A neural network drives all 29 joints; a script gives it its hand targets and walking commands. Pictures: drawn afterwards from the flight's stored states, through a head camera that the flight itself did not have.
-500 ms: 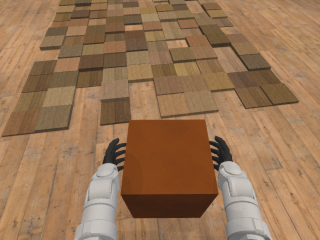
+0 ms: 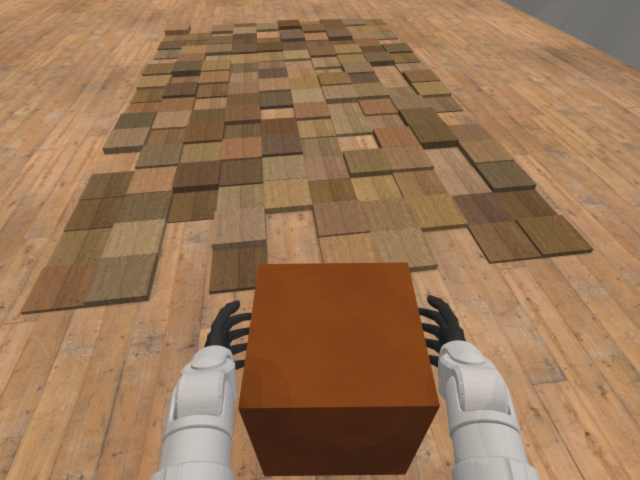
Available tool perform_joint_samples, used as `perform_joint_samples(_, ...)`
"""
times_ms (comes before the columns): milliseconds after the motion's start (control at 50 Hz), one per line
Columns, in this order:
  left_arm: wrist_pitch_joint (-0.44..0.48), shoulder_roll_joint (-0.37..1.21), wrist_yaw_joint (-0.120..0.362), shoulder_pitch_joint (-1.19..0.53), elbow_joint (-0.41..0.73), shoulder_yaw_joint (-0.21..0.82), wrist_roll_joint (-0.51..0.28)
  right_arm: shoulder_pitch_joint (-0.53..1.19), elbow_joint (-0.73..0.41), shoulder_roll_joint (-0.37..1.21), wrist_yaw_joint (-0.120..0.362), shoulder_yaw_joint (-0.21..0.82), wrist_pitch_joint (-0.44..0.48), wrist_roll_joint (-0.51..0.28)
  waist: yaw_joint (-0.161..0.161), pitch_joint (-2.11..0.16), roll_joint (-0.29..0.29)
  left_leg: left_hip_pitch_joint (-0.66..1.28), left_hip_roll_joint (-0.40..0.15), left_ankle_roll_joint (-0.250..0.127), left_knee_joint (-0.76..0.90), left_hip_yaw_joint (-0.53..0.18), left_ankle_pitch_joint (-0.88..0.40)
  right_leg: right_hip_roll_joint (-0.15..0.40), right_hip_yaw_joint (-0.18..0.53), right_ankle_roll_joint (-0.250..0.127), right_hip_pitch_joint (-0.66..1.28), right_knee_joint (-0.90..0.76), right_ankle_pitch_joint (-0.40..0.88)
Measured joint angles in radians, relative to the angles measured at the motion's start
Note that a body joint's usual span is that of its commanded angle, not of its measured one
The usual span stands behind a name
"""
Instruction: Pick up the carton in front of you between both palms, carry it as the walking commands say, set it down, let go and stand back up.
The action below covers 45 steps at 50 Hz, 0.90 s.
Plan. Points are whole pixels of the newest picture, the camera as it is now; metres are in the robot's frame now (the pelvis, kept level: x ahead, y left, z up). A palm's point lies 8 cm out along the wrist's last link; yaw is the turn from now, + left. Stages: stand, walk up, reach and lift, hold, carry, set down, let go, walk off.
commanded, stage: reach and lift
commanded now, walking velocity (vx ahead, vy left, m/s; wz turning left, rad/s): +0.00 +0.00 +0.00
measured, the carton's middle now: (334, 372) +0.31 +0.00 -0.05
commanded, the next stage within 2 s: hold in 0.72 s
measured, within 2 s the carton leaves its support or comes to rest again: neither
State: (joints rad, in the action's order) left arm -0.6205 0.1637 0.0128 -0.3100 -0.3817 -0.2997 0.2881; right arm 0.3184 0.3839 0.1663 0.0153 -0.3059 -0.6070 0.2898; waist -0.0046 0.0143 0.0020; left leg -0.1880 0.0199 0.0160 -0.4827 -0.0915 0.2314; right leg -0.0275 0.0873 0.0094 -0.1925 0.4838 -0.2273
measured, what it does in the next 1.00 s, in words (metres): stands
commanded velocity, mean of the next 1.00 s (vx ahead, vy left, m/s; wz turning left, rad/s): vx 0.00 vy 0.00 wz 0.00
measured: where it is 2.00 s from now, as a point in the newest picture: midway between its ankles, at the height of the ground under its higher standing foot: outside the picture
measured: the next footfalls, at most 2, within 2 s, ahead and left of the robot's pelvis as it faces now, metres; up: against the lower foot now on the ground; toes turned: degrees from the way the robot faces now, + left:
none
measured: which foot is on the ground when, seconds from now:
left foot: down 0.00-1.00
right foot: down 0.00-1.00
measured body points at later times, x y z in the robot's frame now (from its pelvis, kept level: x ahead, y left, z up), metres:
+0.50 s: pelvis +0.02 +0.00 +0.01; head -0.01 +0.01 +0.46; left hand +0.32 +0.16 +0.03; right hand +0.32 -0.15 +0.03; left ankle +0.02 +0.13 -0.74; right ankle +0.03 -0.13 -0.74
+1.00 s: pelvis +0.01 +0.00 +0.01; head -0.04 +0.00 +0.46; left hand +0.30 +0.15 +0.05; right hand +0.30 -0.15 +0.05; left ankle +0.02 +0.13 -0.74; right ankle +0.03 -0.13 -0.74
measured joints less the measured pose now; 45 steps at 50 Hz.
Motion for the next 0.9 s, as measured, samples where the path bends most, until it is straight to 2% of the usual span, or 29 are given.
perform_joint_samples(800, -0.092, -0.014, -0.007, 0.060, 0.134, 0.086, -0.023, -0.062, -0.132, -0.016, 0.000, 0.076, -0.086, -0.022, 0.002, 0.013, -0.004, 0.116, 0.000, -0.005, 0.111, 0.006, -0.033, 0.009, 0.009, 0.003, 0.112, -0.105, 0.031)
perform_joint_samples(900, -0.123, -0.020, -0.011, 0.086, 0.202, 0.110, -0.041, -0.085, -0.195, -0.021, -0.007, 0.106, -0.117, -0.044, 0.002, 0.005, -0.001, 0.133, -0.002, -0.003, 0.127, 0.005, -0.042, 0.009, 0.008, 0.003, 0.128, -0.121, 0.040)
